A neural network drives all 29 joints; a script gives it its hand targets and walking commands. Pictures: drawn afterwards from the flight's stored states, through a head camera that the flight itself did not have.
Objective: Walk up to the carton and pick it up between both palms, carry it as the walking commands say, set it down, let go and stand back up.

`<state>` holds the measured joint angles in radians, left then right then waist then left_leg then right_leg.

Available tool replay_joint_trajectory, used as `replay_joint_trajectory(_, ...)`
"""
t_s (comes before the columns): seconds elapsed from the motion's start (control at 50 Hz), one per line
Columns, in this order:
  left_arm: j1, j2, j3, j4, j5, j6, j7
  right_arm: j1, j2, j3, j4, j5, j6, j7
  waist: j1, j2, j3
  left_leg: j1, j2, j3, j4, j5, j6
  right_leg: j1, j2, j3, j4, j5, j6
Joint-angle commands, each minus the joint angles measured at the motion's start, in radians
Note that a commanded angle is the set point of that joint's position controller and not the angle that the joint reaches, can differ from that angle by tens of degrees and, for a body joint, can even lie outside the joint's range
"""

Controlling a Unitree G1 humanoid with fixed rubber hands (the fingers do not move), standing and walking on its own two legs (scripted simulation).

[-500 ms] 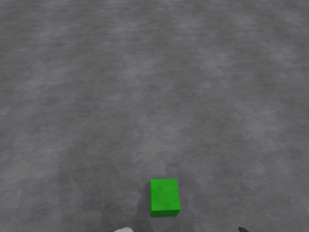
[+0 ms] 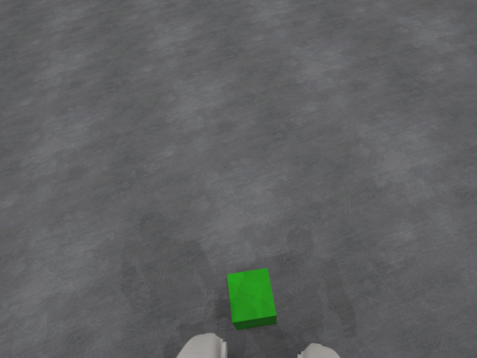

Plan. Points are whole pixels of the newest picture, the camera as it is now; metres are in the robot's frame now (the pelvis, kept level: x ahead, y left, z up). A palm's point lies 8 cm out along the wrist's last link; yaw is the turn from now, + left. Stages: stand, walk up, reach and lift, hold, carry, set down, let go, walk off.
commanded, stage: walk up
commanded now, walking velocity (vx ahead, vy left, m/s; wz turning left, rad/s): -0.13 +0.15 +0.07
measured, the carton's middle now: (252, 299) +0.37 +0.04 -0.68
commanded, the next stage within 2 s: stand in 0.82 s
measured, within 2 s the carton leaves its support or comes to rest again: neither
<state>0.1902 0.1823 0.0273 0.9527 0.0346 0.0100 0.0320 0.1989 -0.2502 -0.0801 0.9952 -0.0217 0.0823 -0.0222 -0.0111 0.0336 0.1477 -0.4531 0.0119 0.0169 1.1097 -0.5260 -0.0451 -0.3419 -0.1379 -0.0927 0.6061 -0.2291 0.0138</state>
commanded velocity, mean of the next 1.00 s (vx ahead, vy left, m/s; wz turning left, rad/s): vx -0.01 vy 0.03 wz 0.02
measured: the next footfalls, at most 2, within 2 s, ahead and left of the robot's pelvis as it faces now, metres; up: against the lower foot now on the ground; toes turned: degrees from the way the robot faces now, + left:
left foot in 0.32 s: -0.06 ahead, +0.15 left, +0.00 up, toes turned -6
right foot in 0.66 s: -0.03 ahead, -0.06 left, +0.00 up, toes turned +3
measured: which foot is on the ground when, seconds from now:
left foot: up 0.00-0.30, down 0.32-1.00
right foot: down 0.00-0.32, up 0.34-0.64, down 0.66-1.00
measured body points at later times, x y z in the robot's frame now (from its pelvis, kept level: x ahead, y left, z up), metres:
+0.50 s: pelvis -0.05 +0.06 +0.02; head -0.04 +0.10 +0.46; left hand -0.04 +0.29 -0.16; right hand -0.03 -0.17 -0.12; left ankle -0.10 +0.13 -0.73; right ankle +0.00 -0.11 -0.69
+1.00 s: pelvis -0.06 +0.07 +0.01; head -0.04 +0.07 +0.46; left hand -0.05 +0.29 -0.15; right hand -0.03 -0.16 -0.14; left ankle -0.10 +0.13 -0.73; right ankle -0.07 -0.06 -0.73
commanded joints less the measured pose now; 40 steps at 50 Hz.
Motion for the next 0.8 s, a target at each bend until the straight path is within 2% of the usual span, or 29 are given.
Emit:
replay_joint_trajectory(0.0, 0.041, 0.228, 0.065, -0.048, -0.008, 0.001, 0.031, 0.088, -0.069, -0.02, -0.045, -0.012, 0.021, 0.027, 0.014, -0.224, -0.224, -0.102, 0.005, -0.046, 0.25, 0.133, -0.027, 0.182, -0.249, 0.169, -0.258, 0.387, -0.158)
replay_joint_trajectory(0.04, 0.083, 0.21, 0.059, -0.034, -0.002, -0.003, 0.028, 0.042, -0.053, -0.015, -0.07, -0.009, 0.024, 0.033, 0.03, -0.212, -0.212, -0.086, 0.006, -0.033, 0.172, 0.146, -0.03, 0.182, -0.224, 0.159, -0.272, 0.328, -0.141)
replay_joint_trajectory(0.08, 0.076, 0.216, 0.062, -0.02, 0.005, -0.005, 0.022, 0.032, -0.043, -0.01, -0.079, -0.001, 0.026, 0.045, 0.029, -0.249, -0.204, -0.035, -0.002, -0.016, 0.028, 0.142, -0.024, 0.169, -0.188, 0.139, -0.29, 0.172, -0.117)
replay_joint_trajectory(0.1, 0.116, 0.207, 0.067, -0.013, 0.012, 0.001, 0.021, 0.037, -0.037, -0.004, -0.084, -0.005, 0.023, 0.051, 0.039, -0.28, -0.219, -0.019, -0.004, -0.014, -0.051, 0.138, -0.017, 0.169, -0.171, 0.155, -0.336, -0.091, -0.107)
replay_joint_trajectory(0.12, 0.088, 0.221, 0.066, -0.025, 0.013, 0.009, 0.02, 0.058, -0.041, 0.003, -0.071, -0.002, 0.021, 0.059, 0.023, -0.29, -0.187, 0.017, -0.014, 0.006, -0.111, 0.125, -0.011, 0.116, -0.177, 0.162, -0.384, -0.245, -0.097)
replay_joint_trajectory(0.14, 0.044, 0.229, 0.067, -0.03, 0.016, 0.012, 0.013, 0.082, -0.038, 0.015, -0.061, 0.002, 0.016, 0.06, 0.008, -0.332, -0.17, 0.068, -0.02, 0.031, -0.21, 0.096, -0.003, 0.073, -0.177, 0.149, -0.403, -0.293, -0.102)
replay_joint_trajectory(0.16, 0.028, 0.242, 0.07, -0.038, 0.015, 0.014, 0.011, 0.093, -0.038, 0.02, -0.065, 0.006, 0.013, 0.054, -0.002, -0.335, -0.149, 0.114, -0.017, 0.041, -0.277, 0.065, 0.008, 0.047, -0.189, 0.174, -0.422, -0.282, -0.118)
replay_joint_trajectory(0.2, 0.0, 0.245, 0.073, -0.035, 0.011, 0.025, -0.004, 0.143, -0.034, 0.034, -0.047, 0.012, -0.011, 0.047, -0.029, -0.314, -0.188, 0.246, -0.038, 0.102, -0.465, 0.049, 0.03, 0.044, -0.156, 0.155, -0.402, -0.314, -0.106)
replay_joint_trajectory(0.22, 0.028, 0.251, 0.077, -0.026, -0.002, 0.029, -0.008, 0.161, -0.036, 0.031, -0.032, 0.019, -0.015, 0.038, -0.032, -0.272, -0.147, 0.277, -0.039, 0.114, -0.601, 0.121, 0.041, 0.028, -0.176, 0.172, -0.369, -0.303, -0.096)
replay_joint_trajectory(0.24, 0.039, 0.223, 0.068, -0.012, -0.003, 0.033, -0.011, 0.195, -0.039, 0.04, -0.015, 0.013, -0.035, 0.032, -0.046, -0.222, -0.155, 0.367, -0.009, 0.085, -0.711, 0.206, 0.049, -0.017, -0.098, 0.104, -0.318, -0.31, -0.046)
replay_joint_trajectory(0.26, 0.065, 0.172, 0.056, -0.02, -0.013, 0.032, -0.015, 0.237, -0.088, 0.027, 0.006, 0.007, -0.034, 0.027, -0.058, 0.026, -0.133, 0.355, 0.102, -0.071, -0.855, 0.156, 0.084, -0.055, -0.053, 0.021, -0.178, -0.287, 0.007)
replay_joint_trajectory(0.28, 0.067, 0.091, 0.027, -0.046, -0.012, 0.034, -0.022, 0.201, -0.148, 0.018, -0.012, -0.005, -0.052, 0.017, -0.037, 0.317, -0.053, 0.268, 0.355, -0.435, -0.99, 0.063, 0.114, -0.192, 0.068, -0.026, 0.048, -0.261, 0.033)
replay_joint_trajectory(0.3, 0.041, 0.1, 0.026, -0.042, -0.019, 0.042, -0.027, 0.09, -0.12, 0.033, -0.036, 0.003, -0.058, 0.022, -0.001, 0.231, 0.031, 0.119, 0.31, -0.393, -1.024, -0.03, 0.115, -0.151, 0.04, 0.083, 0.089, -0.192, 0.022)
replay_joint_trajectory(0.32, 0.108, 0.082, 0.016, -0.013, -0.011, 0.043, -0.039, 0.029, -0.093, 0.043, -0.041, 0.0, -0.065, 0.022, 0.044, 0.187, 0.005, 0.122, 0.288, -0.329, -1.032, -0.044, 0.077, -0.157, 0.047, 0.101, 0.141, -0.139, 0.031)
replay_joint_trajectory(0.34, 0.058, 0.109, 0.03, -0.014, -0.025, 0.049, -0.037, -0.039, -0.113, 0.042, -0.049, 0.007, -0.085, 0.014, 0.024, 0.214, 0.023, 0.11, 0.25, -0.236, -1.037, 0.033, 0.05, -0.107, 0.067, 0.133, 0.137, -0.086, 0.017)
replay_joint_trajectory(0.36, 0.045, 0.114, 0.02, 0.011, -0.02, 0.049, -0.041, -0.04, -0.068, 0.055, -0.037, 0.013, -0.1, 0.013, 0.023, 0.168, 0.012, 0.184, 0.177, -0.162, -1.004, 0.17, 0.03, -0.085, 0.073, 0.117, 0.141, -0.033, 0.005)
replay_joint_trajectory(0.38, 0.076, 0.099, 0.013, 0.035, -0.016, 0.047, -0.038, -0.012, -0.035, 0.059, -0.012, 0.021, -0.109, 0.008, 0.032, 0.152, -0.011, 0.24, 0.148, -0.087, -0.943, 0.377, 0.037, -0.047, 0.075, 0.118, 0.132, -0.028, -0.006)
replay_joint_trajectory(0.4, 0.094, 0.098, 0.009, 0.044, -0.014, 0.043, -0.031, 0.024, -0.024, 0.06, 0.003, 0.019, -0.112, 0.002, 0.025, 0.173, -0.05, 0.324, 0.144, -0.065, -0.909, 0.572, 0.066, -0.04, 0.095, 0.085, 0.131, -0.046, -0.007)
replay_joint_trajectory(0.42, 0.117, 0.089, 0.01, 0.042, -0.013, 0.045, -0.027, 0.064, -0.018, 0.06, 0.018, 0.022, -0.118, -0.001, 0.021, 0.164, -0.058, 0.379, 0.157, -0.062, -0.858, 0.762, 0.065, -0.044, 0.096, 0.085, 0.135, -0.043, -0.004)
replay_joint_trajectory(0.46, 0.108, 0.095, 0.012, 0.038, -0.018, 0.046, -0.012, 0.092, -0.015, 0.059, 0.038, 0.02, -0.122, -0.011, 0.017, 0.12, -0.073, 0.408, 0.174, -0.054, -0.833, 0.896, 0.09, -0.014, 0.096, 0.089, 0.116, -0.078, -0.003)
replay_joint_trajectory(0.5, 0.065, 0.096, 0.004, 0.027, -0.013, 0.044, -0.005, 0.129, -0.009, 0.054, 0.051, 0.013, -0.118, -0.018, -0.011, 0.145, -0.078, 0.445, 0.176, -0.057, -0.82, 0.878, 0.111, -0.013, 0.09, 0.079, 0.074, -0.106, 0.0)
replay_joint_trajectory(0.54, 0.052, 0.097, -0.002, 0.022, -0.026, 0.039, 0.007, 0.131, -0.036, 0.048, 0.059, 0.013, -0.113, -0.024, -0.011, 0.06, -0.081, 0.434, 0.202, -0.087, -0.803, 0.851, 0.16, 0.024, 0.086, 0.07, -0.025, -0.106, 0.004)
replay_joint_trajectory(0.6, 0.116, 0.066, -0.011, 0.072, -0.032, 0.018, 0.021, 0.107, -0.035, 0.033, 0.06, 0.022, -0.107, -0.023, 0.024, 0.045, -0.122, 0.43, 0.165, -0.062, -0.715, 0.846, 0.139, 0.183, 0.049, 0.063, -0.247, 0.073, -0.006)
replay_joint_trajectory(0.62, 0.13, 0.093, -0.003, 0.093, -0.03, 0.013, 0.026, 0.111, -0.039, 0.032, 0.059, 0.024, -0.107, -0.022, 0.017, -0.029, -0.152, 0.409, 0.148, -0.078, -0.703, 0.771, 0.129, 0.228, 0.034, 0.087, -0.226, 0.185, -0.017)
replay_joint_trajectory(0.66, 0.135, 0.103, 0.005, 0.095, -0.038, 0.003, 0.027, 0.123, -0.007, 0.04, 0.068, 0.025, -0.107, -0.018, 0.016, -0.071, -0.144, 0.327, 0.109, -0.085, -0.734, 0.627, 0.113, 0.294, 0.001, 0.128, -0.218, 0.321, -0.042)
replay_joint_trajectory(0.68, 0.098, 0.094, 0.001, 0.097, -0.035, -0.002, 0.022, 0.138, 0.012, 0.053, 0.066, 0.029, -0.114, -0.018, 0.01, -0.109, -0.143, 0.319, 0.081, -0.072, -0.769, 0.629, 0.098, 0.316, -0.005, 0.124, -0.206, 0.368, -0.043)
replay_joint_trajectory(0.7, 0.113, 0.066, -0.008, 0.123, -0.03, 0.0, 0.02, 0.139, 0.02, 0.055, 0.081, 0.029, -0.114, -0.021, 0.013, -0.125, -0.11, 0.35, 0.094, -0.068, -0.785, 0.682, 0.094, 0.273, 0.008, 0.139, -0.213, 0.326, -0.035)
replay_joint_trajectory(0.74, 0.126, 0.06, -0.007, 0.131, -0.03, 0.005, 0.018, 0.117, -0.027, 0.042, 0.086, 0.027, -0.112, -0.023, 0.01, -0.075, -0.103, 0.396, 0.121, -0.075, -0.787, 0.73, 0.101, 0.214, 0.041, 0.111, -0.232, 0.201, -0.02)
replay_joint_trajectory(0.78, 0.12, 0.053, -0.008, 0.128, -0.026, 0.007, 0.019, 0.103, -0.014, 0.041, 0.081, 0.024, -0.108, -0.02, 0.009, -0.071, -0.078, 0.386, 0.119, -0.075, -0.807, 0.666, 0.11, 0.206, 0.043, 0.099, -0.236, 0.149, -0.02)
